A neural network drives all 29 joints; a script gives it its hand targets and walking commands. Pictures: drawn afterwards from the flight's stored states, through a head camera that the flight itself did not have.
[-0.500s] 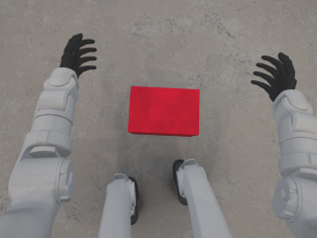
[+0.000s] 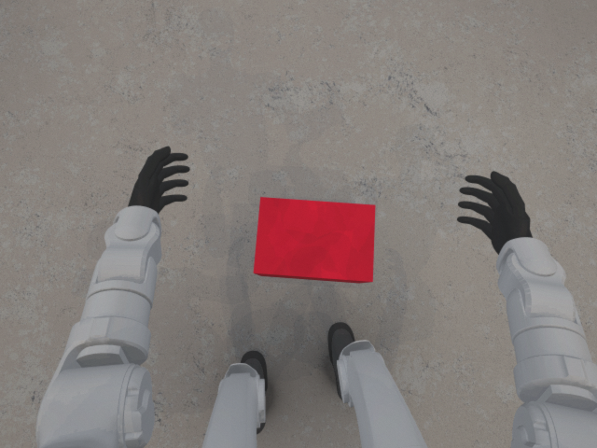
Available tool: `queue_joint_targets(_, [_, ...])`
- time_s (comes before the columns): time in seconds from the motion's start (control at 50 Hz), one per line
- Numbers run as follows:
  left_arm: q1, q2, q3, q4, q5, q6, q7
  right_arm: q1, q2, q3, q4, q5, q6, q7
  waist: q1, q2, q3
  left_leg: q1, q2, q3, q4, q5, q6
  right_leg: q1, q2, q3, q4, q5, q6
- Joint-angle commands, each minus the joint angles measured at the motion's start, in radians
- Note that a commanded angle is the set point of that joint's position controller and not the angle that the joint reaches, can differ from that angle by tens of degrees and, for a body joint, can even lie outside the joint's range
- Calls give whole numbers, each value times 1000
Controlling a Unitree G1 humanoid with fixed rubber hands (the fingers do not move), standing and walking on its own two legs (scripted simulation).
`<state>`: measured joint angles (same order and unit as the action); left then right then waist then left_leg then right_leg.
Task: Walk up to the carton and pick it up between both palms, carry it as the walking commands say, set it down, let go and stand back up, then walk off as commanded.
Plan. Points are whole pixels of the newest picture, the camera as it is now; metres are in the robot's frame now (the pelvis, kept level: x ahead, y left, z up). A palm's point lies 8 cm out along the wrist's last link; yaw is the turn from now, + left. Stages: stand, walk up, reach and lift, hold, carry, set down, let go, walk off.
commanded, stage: let go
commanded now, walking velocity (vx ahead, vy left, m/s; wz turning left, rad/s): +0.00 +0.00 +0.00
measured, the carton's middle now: (313, 243) +0.42 -0.07 -0.59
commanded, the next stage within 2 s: stand in 1.10 s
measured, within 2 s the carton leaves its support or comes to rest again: neither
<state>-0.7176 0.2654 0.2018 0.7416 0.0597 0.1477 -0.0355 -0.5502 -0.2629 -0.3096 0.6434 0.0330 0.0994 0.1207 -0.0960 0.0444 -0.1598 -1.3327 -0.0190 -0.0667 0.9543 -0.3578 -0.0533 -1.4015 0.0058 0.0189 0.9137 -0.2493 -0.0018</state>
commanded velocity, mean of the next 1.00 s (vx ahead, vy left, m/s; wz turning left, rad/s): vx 0.00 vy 0.00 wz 0.00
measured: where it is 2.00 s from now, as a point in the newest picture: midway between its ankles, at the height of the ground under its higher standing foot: (298, 390)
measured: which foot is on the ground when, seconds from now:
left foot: down 0.00-1.00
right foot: down 0.00-1.00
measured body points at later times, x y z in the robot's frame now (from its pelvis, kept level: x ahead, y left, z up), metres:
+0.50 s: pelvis +0.05 +0.01 +0.08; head +0.14 +0.01 +0.52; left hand +0.29 +0.23 -0.01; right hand +0.22 -0.23 -0.01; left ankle +0.02 +0.14 -0.65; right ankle +0.06 -0.12 -0.65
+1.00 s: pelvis +0.05 +0.02 +0.09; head +0.05 +0.02 +0.54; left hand +0.22 +0.25 +0.01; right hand +0.22 -0.22 +0.01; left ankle +0.02 +0.14 -0.65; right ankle +0.06 -0.11 -0.65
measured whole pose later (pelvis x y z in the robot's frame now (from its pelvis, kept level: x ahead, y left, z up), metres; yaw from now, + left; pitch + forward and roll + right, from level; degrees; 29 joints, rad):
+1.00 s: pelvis +0.05 +0.02 +0.09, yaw -1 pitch -4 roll -1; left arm 0.26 0.22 0.01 0.45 -0.01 0.09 -0.06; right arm 0.23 -0.22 -0.05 0.45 -0.01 0.16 0.05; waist 0.02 0.02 0.07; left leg -0.07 0.00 -0.06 0.45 -0.31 -0.01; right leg -0.14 0.01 0.04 0.43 -0.22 0.02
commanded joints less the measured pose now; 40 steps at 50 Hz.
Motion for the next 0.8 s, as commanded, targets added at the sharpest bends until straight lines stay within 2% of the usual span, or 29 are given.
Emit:
queue_joint_targets(0.0, [88,82,5,-217,8,-31,36,91,-147,39,-225,0,-46,18,0,-69,-752,429,-53,47,-132,353,29,868,20,-8,-58,536,41])
queue_joint_targets(0.06, [196,38,-24,-304,18,-48,41,232,-126,83,-240,0,-61,22,4,-23,-646,557,-42,37,-170,356,22,821,27,-10,-111,487,23])
queue_joint_targets(0.08, [262,19,-60,-268,-4,-50,33,282,-103,119,-225,11,-57,21,0,-13,-641,566,-43,66,-199,294,20,925,24,4,-152,450,21])
queue_joint_targets(0.1, [136,23,-45,-193,-27,-51,29,148,-141,87,-159,18,-48,24,-21,-34,-436,445,-41,43,-207,173,23,790,16,13,-159,330,17])
queue_joint_targets(0.12, [206,53,-24,-237,-6,-57,37,208,-112,103,-199,24,-48,28,22,-4,-398,484,-27,43,-235,148,29,797,12,17,-165,269,17])
queue_joint_targets(0.14, [289,33,-65,-265,-15,-75,37,327,-95,115,-166,18,-52,22,-4,-8,-457,588,-22,36,-264,122,28,838,29,-7,-181,233,20])
queue_joint_targets(0.16, [389,27,-54,-242,-9,-81,33,399,-89,159,-160,7,-66,21,-6,-58,-442,601,-24,37,-283,128,27,923,31,-6,-200,258,13])
queue_joint_targets(0.2, [343,6,-40,-203,-12,-90,37,364,-103,157,-153,24,-71,11,6,-30,-319,608,-21,31,-293,94,24,887,22,1,-220,207,19])
queue_joint_targets(0.22, [464,9,-42,-244,-5,-98,35,458,-106,181,-224,17,-82,7,17,-48,-341,647,-21,33,-307,118,25,969,21,10,-240,234,14])
queue_joint_targets(0.26, [467,44,-55,-209,-27,-115,27,455,-100,189,-199,22,-86,-14,-1,-74,-295,676,-24,33,-343,98,33,1016,20,9,-270,241,19])
queue_joint_targets(0.28, [660,-4,-40,-284,7,-130,24,650,-80,214,-249,17,-102,-19,39,-42,-292,789,-18,27,-369,197,28,1113,24,2,-275,324,22])
queue_joint_targets(0.3, [602,10,-69,-294,-22,-141,23,602,-74,213,-288,4,-105,-32,4,-60,-323,812,-31,40,-370,223,30,1119,19,16,-311,346,26])
queue_joint_targets(0.32, [556,26,-37,-332,-6,-150,27,571,-96,211,-279,15,-108,-34,60,9,-222,795,-34,44,-391,161,24,1100,14,30,-320,287,23])
queue_joint_targets(0.34, [557,9,-74,-312,-23,-164,29,534,-75,221,-304,7,-111,-38,60,24,-225,816,-31,37,-407,198,27,1089,16,22,-327,292,16])
queue_joint_targets(0.36, [731,-13,-87,-265,-26,-160,24,671,-68,221,-297,5,-112,-44,32,-23,-203,903,-15,28,-445,215,20,1121,30,-2,-333,308,20])
queue_joint_targets(0.4, [630,25,-95,-306,-36,-154,24,597,-85,218,-337,2,-96,-43,66,-2,-137,927,-16,41,-461,137,18,1113,20,-6,-371,188,9])
queue_joint_targets(0.42, [857,16,-73,-325,-14,-153,20,817,-38,259,-295,13,-90,-45,88,-27,-168,1059,-9,42,-503,229,21,1244,28,-8,-394,287,17])
queue_joint_targets(0.44, [669,30,-114,-301,-69,-162,17,572,-70,234,-361,14,-98,-55,71,-36,-78,944,-13,32,-472,254,17,1172,22,14,-386,285,15])
queue_joint_targets(0.46, [715,29,-109,-316,-67,-167,21,667,-58,229,-291,6,-93,-50,83,-18,-40,989,-16,44,-501,245,15,1191,33,3,-402,272,17])
queue_joint_targets(0.48, [764,30,-108,-303,-63,-164,13,705,-55,224,-297,0,-92,-51,61,-7,-44,1052,-8,38,-501,306,13,1203,40,7,-411,313,14])
queue_joint_targets(0.5, [848,23,-103,-340,-43,-155,8,772,-57,220,-299,-7,-85,-48,87,12,-85,1135,-9,25,-511,378,6,1272,42,-4,-423,324,12])
queue_joint_targets(0.52, [811,38,-105,-316,-56,-150,10,701,-94,226,-325,-13,-91,-53,87,-36,-14,1101,-20,36,-498,417,0,1252,46,-7,-432,350,16])
queue_joint_targets(0.54, [821,33,-136,-280,-74,-144,4,769,-70,233,-235,-1,-87,-49,65,-42,55,1130,-18,32,-516,392,7,1215,51,-14,-447,327,9])
queue_joint_targets(0.56, [860,26,-139,-309,-74,-145,-1,729,-81,237,-288,-10,-86,-49,89,-46,11,1165,-8,29,-536,415,6,1281,55,-7,-452,340,15])
queue_joint_targets(0.64, [905,16,-141,-319,-62,-131,-21,790,-63,218,-258,-22,-68,-48,76,0,102,1203,-23,40,-560,438,4,1285,61,-28,-494,316,29])
queue_joint_targets(0.68, [932,5,-154,-331,-71,-123,-29,793,-57,237,-256,-19,-60,-55,112,-55,134,1162,-32,42,-568,457,5,1351,71,-34,-494,360,34])
queue_joint_targets(0.72, [898,44,-135,-367,-66,-112,-33,758,-74,240,-300,-15,-41,-54,97,-90,136,1188,-25,43,-581,403,24,1351,73,-28,-498,327,34])
queue_joint_targets(0.76, [901,21,-142,-377,-51,-99,-34,739,-81,217,-305,-32,-26,-60,107,-9,161,1141,-22,42,-586,384,11,1397,66,-26,-513,282,24])
queue_joint_targets(0.78, [907,30,-152,-389,-54,-104,-33,739,-64,223,-311,-40,-21,-56,112,-67,117,1184,-12,30,-585,402,19,1400,80,-35,-505,271,34])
